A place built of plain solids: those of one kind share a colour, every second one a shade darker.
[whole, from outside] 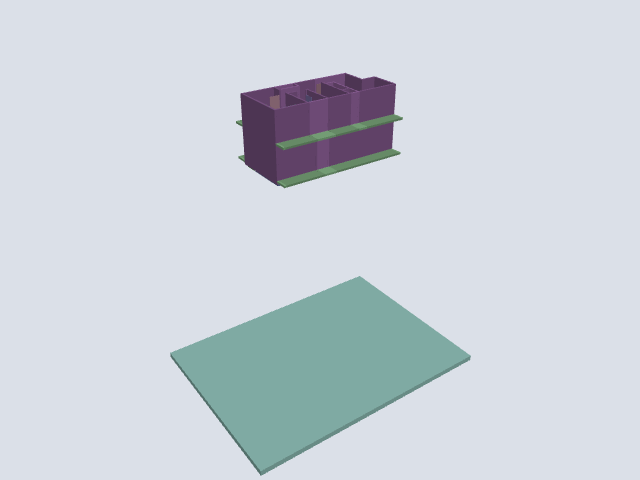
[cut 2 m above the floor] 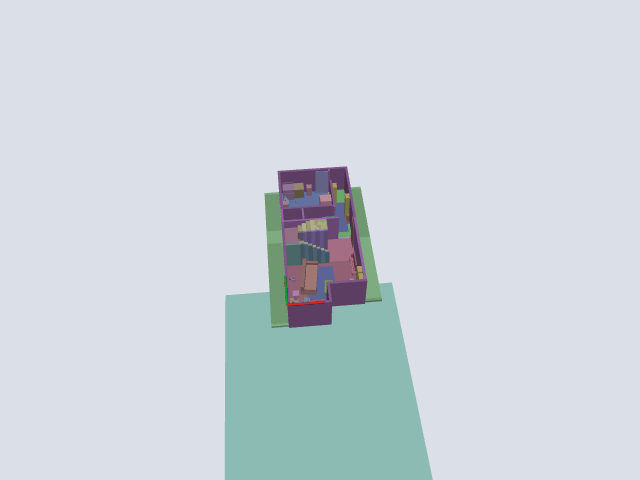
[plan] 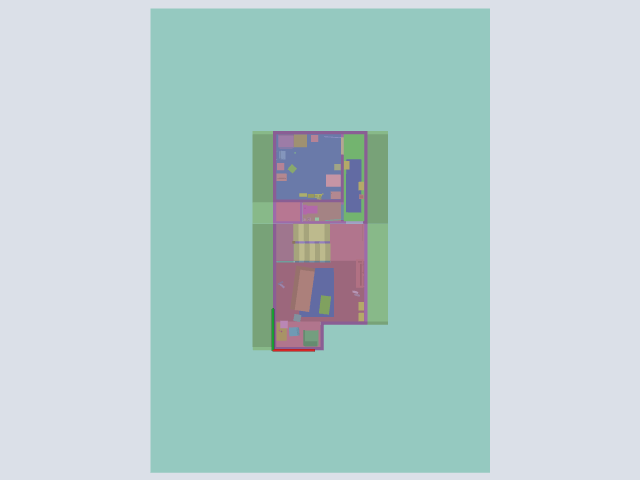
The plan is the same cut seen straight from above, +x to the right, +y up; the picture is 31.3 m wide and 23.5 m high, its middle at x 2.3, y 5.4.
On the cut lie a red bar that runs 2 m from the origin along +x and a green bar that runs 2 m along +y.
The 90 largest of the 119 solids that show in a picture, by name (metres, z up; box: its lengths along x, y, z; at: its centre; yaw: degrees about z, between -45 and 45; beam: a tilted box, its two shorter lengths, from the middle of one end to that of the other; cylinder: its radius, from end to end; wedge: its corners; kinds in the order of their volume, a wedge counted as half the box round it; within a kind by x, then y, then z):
{
 "under_1": {"box": [16.63, 22.74, 0.5], "at": [2.31, 5.37, -20.3]},
 "wall_1": {"box": [0.16, 3.32, 2.36], "at": [0.08, 1.82, 4.0]},
 "wall_2": {"box": [0.16, 6.03, 2.82], "at": [0.08, 3.17, 1.11]},
 "wall_3": {"box": [0.16, 0.64, 2.36], "at": [0.08, 3.93, 4.0]},
 "wall_4": {"box": [0.16, 1.81, 2.36], "at": [0.08, 5.29, 4.0]},
 "wall_5": {"box": [0.16, 0.93, 2.82], "at": [0.08, 6.79, 1.11]},
 "wall_6": {"box": [0.16, 1.57, 2.36], "at": [0.08, 7.11, 4.0]},
 "wall_7": {"box": [0.16, 3.2, 2.82], "at": [0.08, 8.98, 1.11]},
 "wall_8": {"box": [0.16, 2.56, 2.36], "at": [0.08, 9.3, 4.0]},
 "wall_9": {"box": [2.49, 0.16, 5.48], "at": [1.25, 0.08, 2.44]},
 "wall_10": {"box": [0.13, 0.93, 2.82], "at": [1.39, 6.79, 1.11]},
 "wall_11": {"box": [2.79, 0.13, 2.36], "at": [1.4, 6.25, 4.0]},
 "wall_12": {"box": [2.9, 0.13, 2.36], "at": [1.45, 7.96, 4.0]},
 "wall_13": {"box": [3.19, 0.13, 2.36], "at": [1.59, 3.54, 4.0]},
 "wall_14": {"box": [3.46, 0.13, 2.82], "at": [1.73, 7.32, 1.11]},
 "wall_15": {"box": [3.57, 0.13, 2.36], "at": [1.78, 4.32, 4.0]},
 "wall_16": {"box": [3.57, 0.13, 2.82], "at": [1.78, 6.25, 1.11]},
 "wall_17": {"box": [4.63, 0.16, 5.48], "at": [2.31, 10.66, 2.44]},
 "wall_18": {"box": [0.16, 1.09, 5.48], "at": [2.41, 0.7, 2.44]},
 "wall_19": {"box": [0.13, 2.21, 2.82], "at": [3.4, 8.48, 1.11]},
 "wall_20": {"box": [2.3, 0.16, 5.48], "at": [3.48, 1.33, 2.44]},
 "wall_21": {"box": [0.13, 1.57, 2.36], "at": [3.81, 7.11, 4.0]},
 "wall_22": {"box": [0.89, 0.13, 2.36], "at": [4.18, 7.96, 4.0]},
 "wall_23": {"box": [0.16, 2.84, 2.36], "at": [4.55, 2.83, 4.0]},
 "wall_24": {"box": [0.16, 4.78, 2.82], "at": [4.55, 3.8, 1.11]},
 "wall_25": {"box": [0.16, 1.81, 2.36], "at": [4.55, 5.29, 4.0]},
 "wall_26": {"box": [0.16, 1.57, 2.36], "at": [4.55, 7.11, 4.0]},
 "wall_27": {"box": [0.16, 4.26, 2.82], "at": [4.55, 8.45, 1.11]},
 "wall_28": {"box": [0.16, 2.56, 2.36], "at": [4.55, 9.3, 4.0]},
 "stair_1": {"box": [0.27, 0.85, 1.53], "at": [1.15, 4.81, 0.47]},
 "stair_2": {"box": [0.53, 0.85, 1.36], "at": [1.28, 4.81, 0.38]},
 "stair_3": {"box": [0.78, 0.85, 1.18], "at": [1.41, 4.81, 0.29]},
 "stair_4": {"box": [1.03, 0.85, 1.0], "at": [1.53, 4.81, 0.2]},
 "stair_5": {"box": [1.29, 0.85, 0.83], "at": [1.66, 4.81, 0.11]},
 "stair_6": {"box": [1.54, 0.85, 0.65], "at": [1.79, 4.81, 0.03]},
 "stair_7": {"box": [1.79, 0.85, 1.89], "at": [1.89, 5.76, 0.64]},
 "stair_8": {"box": [1.79, 0.85, 0.48], "at": [1.91, 4.81, -0.06]},
 "stair_9": {"box": [1.54, 0.85, 2.06], "at": [2.02, 5.76, 0.73]},
 "stair_10": {"box": [1.29, 0.85, 2.24], "at": [2.15, 5.76, 0.82]},
 "stair_11": {"box": [1.03, 0.85, 2.41], "at": [2.27, 5.76, 0.91]},
 "stair_12": {"box": [0.78, 0.85, 2.59], "at": [2.4, 5.76, 1.0]},
 "stair_13": {"box": [0.27, 0.85, 2.94], "at": [2.65, 5.76, 1.17]},
 "floor_living_1": {"box": [2.17, 1.25, 0.5], "at": [1.25, 0.79, -0.25]},
 "floor_living_2": {"box": [4.31, 2.97, 0.5], "at": [2.31, 2.9, -0.25]},
 "floor_living_3": {"box": [1.68, 1.81, 0.5], "at": [3.63, 5.29, -0.25]},
 "floor_kitchen_1": {"box": [3.17, 3.2, 0.5], "at": [1.75, 8.98, -0.25]},
 "upper_floor_next_1": {"box": [1.0, 3.32, 0.16], "at": [-0.5, 1.82, 2.74]},
 "upper_floor_next_2": {"box": [1.0, 6.03, 0.16], "at": [-0.5, 3.17, -0.08]},
 "upper_floor_next_3": {"box": [1.0, 0.64, 0.16], "at": [-0.5, 3.93, 2.74]},
 "upper_floor_next_4": {"box": [1.0, 1.81, 0.16], "at": [-0.5, 5.29, 2.74]},
 "upper_floor_next_5": {"box": [1.0, 0.93, 0.16], "at": [-0.5, 6.79, -0.08]},
 "upper_floor_next_6": {"box": [1.0, 1.57, 0.16], "at": [-0.5, 7.11, 2.74]},
 "upper_floor_next_7": {"box": [1.0, 3.2, 0.16], "at": [-0.5, 8.98, -0.08]},
 "upper_floor_next_8": {"box": [1.0, 2.56, 0.16], "at": [-0.5, 9.3, 2.74]},
 "upper_floor_next_9": {"box": [1.0, 4.78, 0.16], "at": [5.13, 3.8, -0.08]},
 "upper_floor_next_10": {"box": [1.0, 4.26, 0.16], "at": [5.13, 8.45, -0.08]},
 "stair_landing_1": {"box": [0.86, 1.81, 1.71], "at": [0.59, 5.29, 0.55]},
 "floor_hall_1": {"box": [1.01, 4.26, 0.5], "at": [3.96, 8.45, -0.25]},
 "billy_1": {"box": [0.28, 0.42, 2.02], "at": [3.61, 9.06, 1.01]},
 "billy_2": {"box": [0.28, 0.42, 2.02], "at": [4.32, 1.63, 1.01]},
 "billy_3": {"box": [0.28, 0.42, 2.02], "at": [4.32, 2.15, 1.01]},
 "billy_4": {"box": [0.28, 0.42, 2.02], "at": [4.32, 8.04, 1.01]},
 "floor_wc_1": {"box": [1.88, 0.93, 0.5], "at": [2.39, 6.79, -0.25]},
 "sofa_1": {"box": [0.23, 2.16, 0.39], "at": [1.1, 3.06, 0.65], "yaw": -7.9},
 "sofa_2": {"box": [0.93, 2.16, 0.34], "at": [1.46, 3.01, 0.28], "yaw": -7.9},
 "fridge_flat_1": {"box": [0.73, 0.6, 1.66], "at": [2.95, 8.3, 0.83]},
 "stair_mid_1": {"box": [0.25, 0.11, 2.96], "at": [1.4, 5.29, 1.18]},
 "stair_mid_2": {"box": [0.25, 0.11, 3.14], "at": [1.65, 5.29, 1.27]},
 "stair_mid_3": {"box": [0.25, 0.11, 3.31], "at": [1.9, 5.29, 1.36]},
 "stair_mid_4": {"box": [0.25, 0.11, 3.49], "at": [2.16, 5.29, 1.45]},
 "stair_mid_5": {"box": [0.25, 0.11, 3.67], "at": [2.41, 5.29, 1.53]},
 "stair_mid_6": {"box": [0.25, 0.11, 3.84], "at": [2.66, 5.29, 1.62]},
 "floor_larder_1": {"box": [1.16, 0.93, 0.5], "at": [0.74, 6.79, -0.25]},
 "rug_1": {"box": [1.7, 2.4, 0.08], "at": [2.13, 2.83, -0.03]},
 "rug_2": {"box": [0.75, 2.6, 0.08], "at": [3.95, 8.05, -0.03], "yaw": -0.3},
 "range_flat_1": {"box": [0.76, 0.65, 0.94], "at": [0.64, 10.25, 0.47]},
 "counter_run_1": {"box": [0.65, 0.61, 0.78], "at": [1.34, 10.27, 0.49]},
 "bar_stool_1": {"box": [0.35, 0.35, 0.74], "at": [0.37, 8.99, 0.37]},
 "bar_stool_2": {"box": [0.35, 0.35, 0.74], "at": [2.04, 10.37, 0.37]},
 "stair_landO_pan_1": {"box": [0.86, 0.08, 2.66], "at": [0.59, 4.34, 1.03]},
 "armchair_frame_1": {"box": [0.62, 0.26, 0.41], "at": [1.85, 0.32, 0.61]},
 "armchair_frame_2": {"box": [0.63, 0.74, 0.18], "at": [1.85, 0.6, 0.32]},
 "leaf_bedroom_door_1": {"box": [0.035, 0.84, 1.99], "at": [3.72, 8.44, 3.81], "yaw": 1.0},
 "leaf_bedroom_door_2": {"box": [0.035, 0.84, 1.99], "at": [4.4, 3.83, 3.81], "yaw": 1.0},
 "kitchen_bin_1": {"box": [0.31, 0.31, 0.65], "at": [3.16, 8.96, 0.33]},
 "tv_stand_1": {"box": [0.09, 1.08, 0.63], "at": [4.3, 3.7, 0.74]},
 "small_desk_1": {"box": [0.5, 0.9, 0.13], "at": [0.42, 0.91, 0.68]},
 "leaf_kitchen_door_1": {"box": [0.84, 0.035, 1.99], "at": [2.91, 10.43, 0.99], "yaw": -3.0},
 "leaf_living_door_1": {"box": [0.035, 0.84, 1.99], "at": [4.39, 5.77, 0.99]},
 "floor_gap_living_door_1": {"box": [0.84, 0.13, 0.5], "at": [3.99, 6.25, -0.25]}
}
